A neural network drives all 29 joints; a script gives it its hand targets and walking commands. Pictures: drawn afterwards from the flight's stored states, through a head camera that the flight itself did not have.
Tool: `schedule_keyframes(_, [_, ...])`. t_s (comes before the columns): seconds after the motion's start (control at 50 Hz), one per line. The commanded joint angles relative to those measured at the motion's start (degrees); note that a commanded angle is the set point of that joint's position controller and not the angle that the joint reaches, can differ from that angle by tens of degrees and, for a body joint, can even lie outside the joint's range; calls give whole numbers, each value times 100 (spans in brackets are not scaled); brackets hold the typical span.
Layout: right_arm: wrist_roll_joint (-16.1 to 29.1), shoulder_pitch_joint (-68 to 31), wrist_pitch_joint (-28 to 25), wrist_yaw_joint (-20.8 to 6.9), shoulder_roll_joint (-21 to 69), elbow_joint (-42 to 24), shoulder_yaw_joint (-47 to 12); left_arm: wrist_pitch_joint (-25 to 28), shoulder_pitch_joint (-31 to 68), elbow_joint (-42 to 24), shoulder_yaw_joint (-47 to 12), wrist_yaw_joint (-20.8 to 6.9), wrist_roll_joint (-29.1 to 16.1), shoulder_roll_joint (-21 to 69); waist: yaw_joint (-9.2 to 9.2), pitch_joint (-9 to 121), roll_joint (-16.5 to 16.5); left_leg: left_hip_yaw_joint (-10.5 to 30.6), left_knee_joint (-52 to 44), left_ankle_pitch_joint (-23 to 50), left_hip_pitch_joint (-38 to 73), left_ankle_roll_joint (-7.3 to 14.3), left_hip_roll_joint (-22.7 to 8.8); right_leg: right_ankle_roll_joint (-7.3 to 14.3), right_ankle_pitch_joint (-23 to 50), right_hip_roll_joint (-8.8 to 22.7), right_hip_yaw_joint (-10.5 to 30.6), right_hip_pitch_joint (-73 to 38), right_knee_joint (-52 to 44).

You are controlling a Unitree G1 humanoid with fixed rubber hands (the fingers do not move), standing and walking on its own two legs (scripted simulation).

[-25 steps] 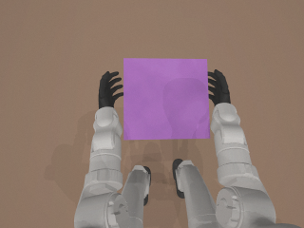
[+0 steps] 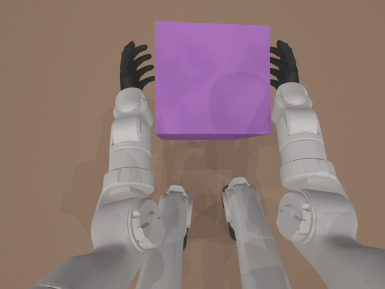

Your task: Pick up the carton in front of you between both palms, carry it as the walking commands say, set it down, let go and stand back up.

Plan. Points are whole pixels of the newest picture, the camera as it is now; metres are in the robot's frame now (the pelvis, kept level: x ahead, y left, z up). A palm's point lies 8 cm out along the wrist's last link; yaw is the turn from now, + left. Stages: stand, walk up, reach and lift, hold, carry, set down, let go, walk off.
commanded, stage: set down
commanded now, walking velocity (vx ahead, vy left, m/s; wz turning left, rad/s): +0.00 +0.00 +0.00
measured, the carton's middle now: (204, 94) +0.49 -0.02 -0.18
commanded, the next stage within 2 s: none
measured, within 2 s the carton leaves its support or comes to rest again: rests again in 1.10 s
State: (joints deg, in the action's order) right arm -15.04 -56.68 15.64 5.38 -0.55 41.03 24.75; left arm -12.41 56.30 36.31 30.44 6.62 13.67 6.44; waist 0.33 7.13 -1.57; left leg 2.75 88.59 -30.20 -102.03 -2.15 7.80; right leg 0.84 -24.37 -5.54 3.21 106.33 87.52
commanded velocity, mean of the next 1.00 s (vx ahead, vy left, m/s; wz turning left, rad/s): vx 0.00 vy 0.00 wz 0.00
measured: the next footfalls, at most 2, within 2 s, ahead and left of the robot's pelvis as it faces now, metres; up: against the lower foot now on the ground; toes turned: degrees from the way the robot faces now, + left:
none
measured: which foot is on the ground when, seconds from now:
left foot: down 0.00-1.00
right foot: down 0.00-1.00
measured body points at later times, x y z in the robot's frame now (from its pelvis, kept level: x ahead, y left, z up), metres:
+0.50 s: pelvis -0.02 +0.00 -0.11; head +0.32 -0.05 +0.18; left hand +0.54 +0.10 -0.23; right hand +0.52 -0.20 -0.25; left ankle +0.07 +0.12 -0.52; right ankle +0.10 -0.10 -0.52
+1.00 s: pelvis -0.01 +0.01 -0.17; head +0.36 -0.02 +0.07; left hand +0.57 +0.11 -0.33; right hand +0.55 -0.20 -0.34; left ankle +0.07 +0.12 -0.52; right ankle +0.10 -0.10 -0.52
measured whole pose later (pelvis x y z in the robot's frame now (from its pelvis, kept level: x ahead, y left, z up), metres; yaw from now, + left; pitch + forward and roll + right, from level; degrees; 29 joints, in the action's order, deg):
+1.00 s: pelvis -0.01 +0.01 -0.17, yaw +3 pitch +38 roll +1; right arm -2.9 -86.4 16.4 1.6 -17.8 54.9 15.6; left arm -13.1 84.3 49.6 17.5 12.0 -2.3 -9.5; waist 4.9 -21.2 -3.1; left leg 0.3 124.6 -38.5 -124.3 -2.8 11.8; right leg 0.7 -33.5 -2.8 0.1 127.4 123.1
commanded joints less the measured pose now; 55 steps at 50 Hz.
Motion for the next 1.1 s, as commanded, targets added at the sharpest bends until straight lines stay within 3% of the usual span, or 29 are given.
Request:
schedule_keyframes(0.0, [1078, -4179, -350, -1523, 4826, -621, -3201, -63, 3616, 489, -3257, -1362, -886, 5154, 150, 6426, 269, -386, -227, 1544, 1845, -54, 394, -176, 2007, -305, -386, -4304, -37])
schedule_keyframes(0.08, [893, -4183, -52, -1445, 4785, 160, -2812, -163, 4469, 388, -3130, -1296, -1022, 4498, 283, 6080, 593, -472, -70, 913, 1390, -49, 411, -212, 1327, -283, -486, -3971, 175])
schedule_keyframes(0.1, [1032, -4455, -1, -1437, 4689, -100, -2847, -234, 4218, 641, -2823, -1294, -623, 4265, -199, 5724, 187, -719, 55, 838, 1022, -62, 415, -207, 1211, -270, -174, -3881, 116])
schedule_keyframes(0.14, [1173, -4957, 45, -1483, 4774, -257, -3028, -281, 4743, 375, -3037, -1325, -917, 4307, -32, 6334, 731, -617, 241, 1011, 1430, 53, 391, -322, 1530, -266, -370, -4138, 233])
schedule_keyframes(0.16, [930, -4563, 90, -1472, 4605, 266, -2640, -349, 4520, 568, -2956, -1319, -1090, 4492, 455, 6029, 589, -514, 288, 823, 967, 30, 361, -264, 1355, -225, -461, -3849, 360])
schedule_keyframes(0.18, [992, -4546, 129, -1484, 4929, 348, -2756, -261, 4555, 471, -2628, -1329, -710, 4224, -126, 5832, 658, -779, 423, 801, 727, 48, 385, -327, 1348, -233, -235, -3640, 391])
schedule_keyframes(0.24, [1373, -5171, -31, -1500, 4531, -683, -3230, -351, 4456, 647, -3122, -1406, -1230, 4548, 294, 6420, 506, -554, 781, 1429, 759, -21, 311, -336, 2253, -183, -408, -3885, 861])
schedule_keyframes(0.26, [1092, -4843, 80, -1549, 4774, 414, -2788, -350, 4337, 957, -2831, -1410, -906, 4357, 5, 5713, 409, -666, 653, 1204, 362, -42, 391, -279, 2013, -182, -364, -3642, 788])
schedule_keyframes(0.28, [936, -4885, 31, -1559, 4274, 148, -2738, -358, 4598, 856, -2896, -1441, -1028, 4556, 479, 5546, 371, -647, 657, 984, 92, -126, 399, -181, 1878, -238, -385, -3705, 862])
schedule_keyframes(0.3, [1105, -5227, 13, -1574, 4176, 58, -2636, -368, 4793, 628, -3081, -1453, -1091, 4463, 219, 5527, 17, -603, 807, 1132, 528, -94, 346, -194, 1708, -180, -453, -3240, 966])
schedule_keyframes(0.36, [1171, -5210, -41, -1605, 4132, 9, -2841, -231, 5280, 665, -3048, -1332, -1247, 4311, 598, 5912, 90, -592, 1193, 1029, 562, -59, 306, -218, 1730, -213, -441, -3168, 1210])
schedule_keyframes(0.38, [1288, -5300, -10, -1625, 4002, 292, -2828, -213, 5394, 666, -2986, -1287, -1242, 3912, 136, 5635, 110, -693, 1143, 1080, 567, -103, 291, -230, 1498, -122, -515, -2910, 1257])
schedule_keyframes(0.4, [1265, -5452, 0, -1660, 4191, 125, -2768, -180, 5488, 577, -3050, -1275, -1415, 4101, 392, 5601, 157, -655, 1119, 1142, 475, -114, 340, -155, 1621, -154, -469, -3015, 1276])
schedule_keyframes(0.46, [1352, -5815, -38, -1600, 4116, 194, -2723, -180, 5262, 1103, -2409, -1205, -958, 3508, -152, 5158, 651, -747, 1465, 766, -184, 91, 365, -258, 1488, -79, -326, -3024, 1628])
schedule_keyframes(0.48, [1287, -5525, 30, -1603, 4166, 486, -2519, -205, 5540, 1337, -2465, -1224, -1047, 3506, 188, 5084, 275, -906, 1460, 351, -255, -2, 340, -200, 1221, -146, -193, -3222, 1391])
schedule_keyframes(0.6, [1426, -6125, -5, -1487, 3557, 633, -2903, -179, 5936, 901, -2858, -1203, -1552, 3526, 224, 5206, 694, -709, 1994, 804, -140, 54, 332, -312, 1562, -11, -462, -2846, 2074])
schedule_keyframes(0.62, [1394, -5810, -5, -1512, 3829, 524, -2732, -203, 6012, 1005, -2902, -1230, -1560, 3441, 591, 5064, 551, -675, 2037, 937, -341, -4, 304, -213, 1756, -51, -384, -3003, 2157])
schedule_keyframes(0.64, [1569, -6038, -93, -1526, 3574, 508, -2803, -233, 5612, 1217, -2752, -1230, -1514, 3573, 125, 5003, 337, -847, 2068, 846, -563, -18, 336, -217, 1655, -25, -426, -3026, 2213])
schedule_keyframes(0.72, [1713, -6149, -229, -1643, 3469, 372, -2705, -173, 5940, 1345, -2973, -1136, -1641, 3783, 670, 4711, -119, -856, 2460, 1033, -379, -4, 372, -132, 2045, -68, -399, -2552, 2353])
schedule_keyframes(0.74, [2003, -6454, -242, -1711, 3630, 31, -3007, -65, 6074, 967, -2992, -1158, -1632, 3440, 218, 4968, 64, -952, 2430, 1191, -310, 40, 343, -79, 2272, -19, -218, -3059, 2408])
schedule_keyframes(0.78, [1652, -5723, -183, -1777, 3341, 842, -2619, 55, 6255, 620, -3511, -1135, -1991, 3441, 954, 4494, -148, -692, 2690, 1428, -529, -85, 313, -22, 2510, 3, -266, -2755, 2696])
schedule_keyframes(0.82, [2247, -6465, -250, -1757, 3185, -33, -3138, 30, 6565, 391, -3584, -1018, -2168, 3100, 540, 5034, -259, -885, 2598, 1588, -76, 1, 321, -26, 3033, 19, -268, -3285, 2777])
schedule_keyframes(0.84, [1856, -6703, -271, -1704, 2709, 22, -2899, -123, 6334, 1013, -3434, -982, -2130, 3300, 1003, 4583, -200, -702, 2626, 1172, -352, -16, 277, 21, 2447, 65, -287, -2985, 2636])
schedule_keyframes(0.86, [1942, -6212, -188, -1802, 3323, 474, -2782, -15, 6356, 590, -3635, -962, -1952, 3411, 518, 4697, -633, -788, 2613, 1355, 31, 8, 398, 29, 2219, 21, -311, -2750, 2729])
schedule_keyframes(0.88, [2094, -6771, -286, -1821, 2805, -129, -2772, -64, 6378, 463, -3980, -997, -2276, 3643, 1234, 5137, -704, -520, 2693, 1446, 556, 16, 266, 10, 2268, 26, -501, -2644, 2940])
schedule_keyframes(0.92, [1971, -6044, -151, -1850, 3339, 543, -2831, -30, 6379, 726, -3767, -1013, -2272, 3505, 884, 5167, -617, -714, 2669, 1565, 469, -22, 340, 45, 2398, 37, -325, -2792, 2735])
schedule_keyframes(0.96, [1672, -5749, -95, -1953, 2941, 937, -2426, -34, 6500, 748, -3758, -1003, -2335, 3591, 1325, 4497, -484, -455, 2583, 1362, 387, -37, 356, 150, 2031, 78, -482, -2204, 2902])
schedule_keyframes(0.98, [1984, -6145, -145, -2019, 3071, 718, -2853, -35, 6322, 795, -3462, -988, -2053, 3596, 776, 4185, -357, -582, 2706, 1327, 260, 33, 331, 23, 1786, 23, -438, -1788, 2813])
schedule_keyframes(1.08, [1694, -5904, -229, -2145, 3294, 1115, -2362, 25, 5886, 1426, -3245, -1038, -1782, 3658, 802, 3452, -287, -466, 2656, 1553, -66, 34, 395, 86, 1684, 53, -489, -1098, 2978])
